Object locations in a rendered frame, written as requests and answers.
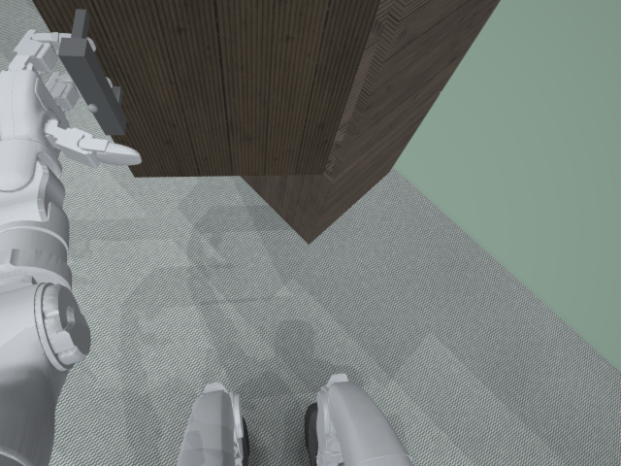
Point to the handle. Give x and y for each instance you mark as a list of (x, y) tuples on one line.
[(83, 67)]

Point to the robot right shin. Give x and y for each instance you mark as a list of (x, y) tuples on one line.
[(329, 449)]

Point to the robot right thigh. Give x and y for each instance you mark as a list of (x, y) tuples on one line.
[(366, 436)]

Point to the robot left forearm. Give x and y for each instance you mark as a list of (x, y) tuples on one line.
[(34, 229)]

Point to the left robot hand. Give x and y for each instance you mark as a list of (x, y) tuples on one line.
[(27, 105)]

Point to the left robot upper arm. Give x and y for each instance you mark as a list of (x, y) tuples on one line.
[(42, 335)]

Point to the cupboard door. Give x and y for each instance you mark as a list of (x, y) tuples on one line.
[(226, 87)]

